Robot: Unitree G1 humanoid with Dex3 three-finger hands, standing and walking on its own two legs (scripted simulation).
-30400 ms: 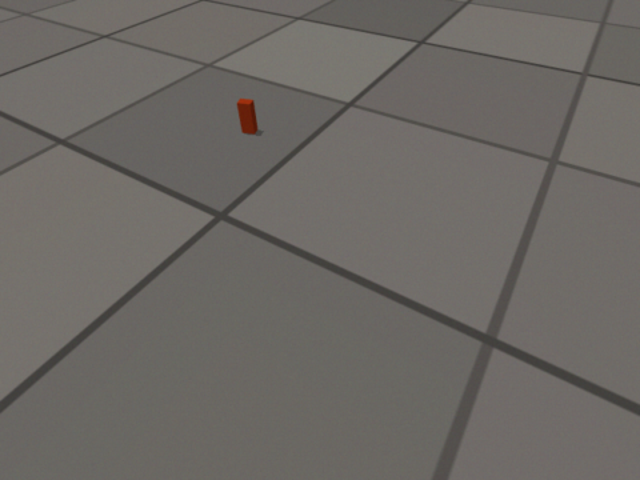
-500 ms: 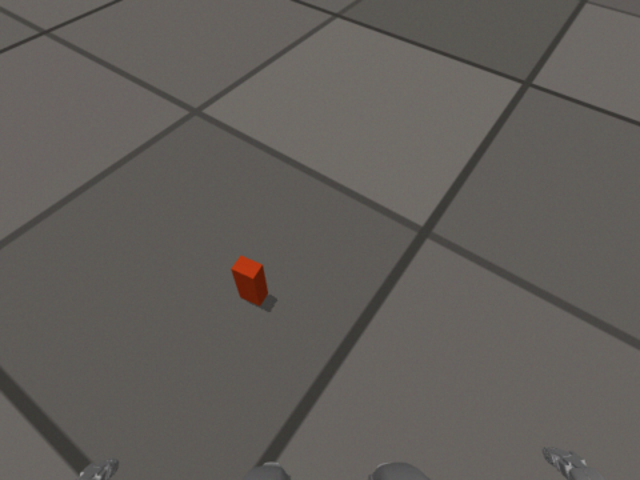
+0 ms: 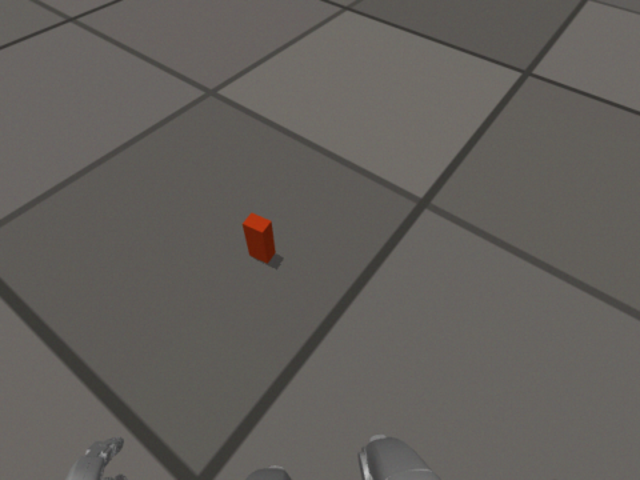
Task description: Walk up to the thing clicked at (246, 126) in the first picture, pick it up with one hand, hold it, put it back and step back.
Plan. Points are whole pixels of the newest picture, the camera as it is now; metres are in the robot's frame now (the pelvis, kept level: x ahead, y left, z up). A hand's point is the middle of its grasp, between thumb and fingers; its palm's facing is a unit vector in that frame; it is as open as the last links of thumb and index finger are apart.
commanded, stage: step back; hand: left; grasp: from the side
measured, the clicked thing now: (259, 239) +0.93 +0.23 -0.66
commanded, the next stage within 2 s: stand in 1.40 s
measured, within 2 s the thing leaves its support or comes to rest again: neither
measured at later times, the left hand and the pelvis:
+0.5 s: hand out of the picture -0.09 +0.25 -0.13, palm faces +0.02 -0.90 -0.44, open 7.4 cm; pelvis -0.15 -0.03 +0.00, yaw +0 degrees
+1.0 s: hand out of the picture -0.09 +0.22 -0.14, palm faces +0.07 -0.92 -0.38, open 7.4 cm; pelvis -0.14 -0.05 +0.00, yaw +2 degrees
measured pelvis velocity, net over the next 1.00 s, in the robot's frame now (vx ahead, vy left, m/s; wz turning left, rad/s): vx -0.14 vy -0.05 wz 0.04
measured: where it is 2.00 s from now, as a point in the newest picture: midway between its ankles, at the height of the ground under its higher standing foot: outside the picture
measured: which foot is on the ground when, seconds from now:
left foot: down 0.00-0.26, up 0.28-0.54, down 0.56-0.84, up 0.86-1.00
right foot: up 0.00-0.22, down 0.24-1.00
